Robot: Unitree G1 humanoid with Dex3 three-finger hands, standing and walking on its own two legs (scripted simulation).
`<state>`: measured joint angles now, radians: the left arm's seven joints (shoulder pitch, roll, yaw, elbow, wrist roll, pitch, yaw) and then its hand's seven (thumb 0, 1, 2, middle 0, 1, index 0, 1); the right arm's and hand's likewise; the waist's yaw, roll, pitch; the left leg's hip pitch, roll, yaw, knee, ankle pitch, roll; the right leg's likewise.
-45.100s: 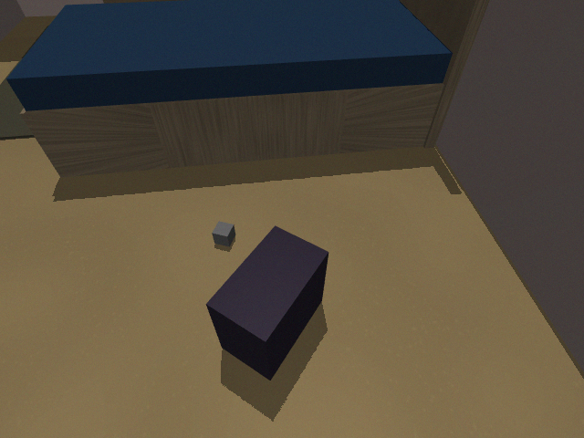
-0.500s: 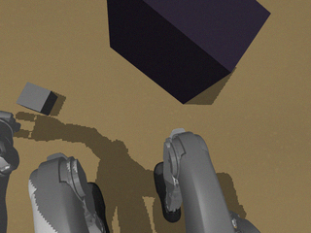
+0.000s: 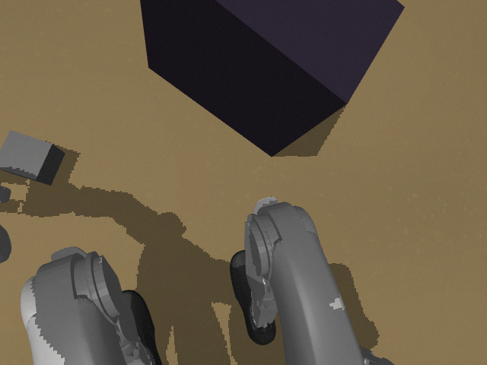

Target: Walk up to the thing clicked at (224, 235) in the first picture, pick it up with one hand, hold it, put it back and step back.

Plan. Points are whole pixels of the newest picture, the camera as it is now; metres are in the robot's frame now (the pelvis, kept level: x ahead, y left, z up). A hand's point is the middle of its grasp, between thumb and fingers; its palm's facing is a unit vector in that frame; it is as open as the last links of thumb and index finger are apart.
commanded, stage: rise first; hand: left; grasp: from above
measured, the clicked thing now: (31, 159) +0.50 +0.28 -0.29
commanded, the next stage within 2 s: none
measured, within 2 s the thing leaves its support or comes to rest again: neither
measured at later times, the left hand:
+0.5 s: hand out of the picture +0.45 +0.33 -0.17, palm faces -0.09 -0.42 -0.90, open 13.9 cm
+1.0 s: hand out of the picture +0.47 +0.32 -0.17, palm faces -0.10 -0.41 -0.91, open 13.8 cm
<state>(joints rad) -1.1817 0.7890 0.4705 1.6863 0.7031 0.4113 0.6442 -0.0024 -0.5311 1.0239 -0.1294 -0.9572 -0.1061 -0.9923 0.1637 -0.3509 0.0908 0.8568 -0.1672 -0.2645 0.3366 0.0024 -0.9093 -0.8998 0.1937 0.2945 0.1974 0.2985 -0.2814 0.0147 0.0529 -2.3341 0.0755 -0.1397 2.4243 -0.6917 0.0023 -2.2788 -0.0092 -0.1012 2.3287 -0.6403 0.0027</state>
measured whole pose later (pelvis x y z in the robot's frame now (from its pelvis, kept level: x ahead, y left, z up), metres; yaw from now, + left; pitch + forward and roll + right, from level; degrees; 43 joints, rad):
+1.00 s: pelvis +0.00 +0.00 +0.00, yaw -2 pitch +33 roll -9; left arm -1.29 0.87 0.43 1.75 0.72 0.44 0.69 0.00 -0.49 0.97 -0.17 -0.93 -0.15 -0.96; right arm 0.18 -0.36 0.15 0.85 -0.17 -0.29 0.39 0.00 -0.92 -0.90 0.19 0.29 0.20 0.30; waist -0.35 0.00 0.10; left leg -2.33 0.08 -0.17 2.43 -0.70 0.00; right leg -2.26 0.00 -0.13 2.32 -0.63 0.00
